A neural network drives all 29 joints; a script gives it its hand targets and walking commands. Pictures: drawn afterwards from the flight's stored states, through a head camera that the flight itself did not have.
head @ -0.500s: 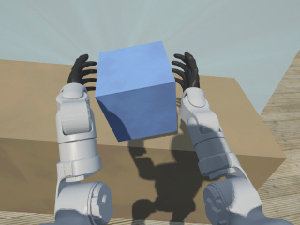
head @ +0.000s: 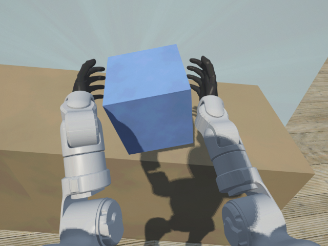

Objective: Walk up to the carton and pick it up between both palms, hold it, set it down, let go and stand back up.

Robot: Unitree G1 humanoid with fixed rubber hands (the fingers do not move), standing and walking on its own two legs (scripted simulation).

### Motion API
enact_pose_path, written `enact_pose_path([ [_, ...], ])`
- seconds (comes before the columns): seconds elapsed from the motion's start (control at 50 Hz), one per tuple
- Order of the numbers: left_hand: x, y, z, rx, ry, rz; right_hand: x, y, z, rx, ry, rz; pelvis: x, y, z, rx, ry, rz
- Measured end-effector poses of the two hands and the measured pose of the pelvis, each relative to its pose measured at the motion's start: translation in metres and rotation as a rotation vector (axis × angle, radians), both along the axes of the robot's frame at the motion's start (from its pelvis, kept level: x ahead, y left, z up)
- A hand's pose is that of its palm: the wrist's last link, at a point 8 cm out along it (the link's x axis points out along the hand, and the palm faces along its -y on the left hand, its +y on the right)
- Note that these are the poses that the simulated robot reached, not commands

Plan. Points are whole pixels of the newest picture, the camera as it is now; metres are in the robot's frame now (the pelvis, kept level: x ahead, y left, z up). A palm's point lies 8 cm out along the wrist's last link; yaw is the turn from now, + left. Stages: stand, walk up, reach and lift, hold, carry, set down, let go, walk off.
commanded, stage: hold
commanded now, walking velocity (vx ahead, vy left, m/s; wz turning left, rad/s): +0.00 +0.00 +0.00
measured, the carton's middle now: (151, 101) +0.43 -0.01 +0.18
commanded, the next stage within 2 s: none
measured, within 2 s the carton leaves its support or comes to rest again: neither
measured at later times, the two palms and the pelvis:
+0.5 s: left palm (84, 95) +0.37 +0.14 +0.24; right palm (207, 94) +0.36 -0.13 +0.24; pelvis +0.00 +0.00 +0.00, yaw +0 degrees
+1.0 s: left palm (83, 99) +0.36 +0.14 +0.23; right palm (207, 96) +0.36 -0.13 +0.24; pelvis +0.00 +0.00 +0.00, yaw +0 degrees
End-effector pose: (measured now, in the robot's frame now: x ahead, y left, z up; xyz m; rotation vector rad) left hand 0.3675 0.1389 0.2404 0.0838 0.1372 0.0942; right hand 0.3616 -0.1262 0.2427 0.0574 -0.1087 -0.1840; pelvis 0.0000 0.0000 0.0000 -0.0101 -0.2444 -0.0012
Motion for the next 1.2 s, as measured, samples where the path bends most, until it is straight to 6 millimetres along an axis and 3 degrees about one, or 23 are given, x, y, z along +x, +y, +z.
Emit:
enact_pose_path([
  [1.2,-0.0012,-0.0003,0.0,0.008,0.015,0.009,0.0,-0.0001,-0.0004,-0.003,0.008,0.009,-0.0057,-0.0019,0.0,0.004,0.005,0.009],
])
